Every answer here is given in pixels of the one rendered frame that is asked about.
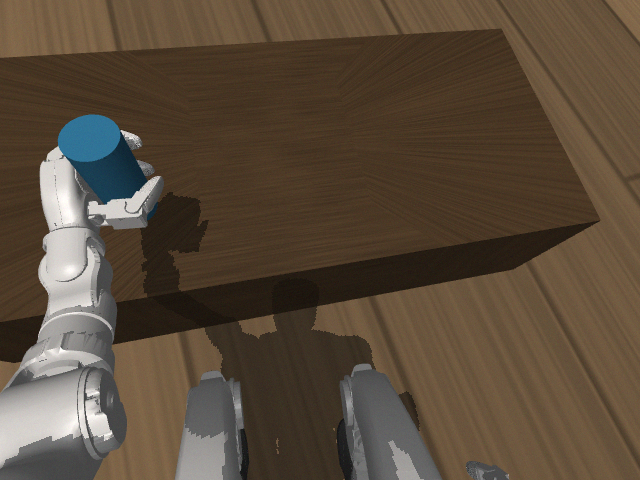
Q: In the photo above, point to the left robot arm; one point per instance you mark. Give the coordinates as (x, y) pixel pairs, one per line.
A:
(60, 413)

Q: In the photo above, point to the left robot hand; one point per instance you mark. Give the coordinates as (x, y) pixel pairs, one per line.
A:
(68, 201)

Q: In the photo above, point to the right robot hand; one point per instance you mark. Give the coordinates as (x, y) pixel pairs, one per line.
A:
(481, 471)

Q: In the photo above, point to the can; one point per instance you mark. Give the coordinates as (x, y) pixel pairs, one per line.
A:
(96, 148)

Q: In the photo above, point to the right robot foot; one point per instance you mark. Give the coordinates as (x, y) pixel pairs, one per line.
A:
(343, 451)

